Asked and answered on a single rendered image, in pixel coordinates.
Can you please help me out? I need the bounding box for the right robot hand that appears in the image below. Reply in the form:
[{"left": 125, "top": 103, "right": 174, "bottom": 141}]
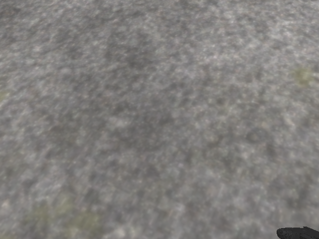
[{"left": 277, "top": 227, "right": 319, "bottom": 239}]

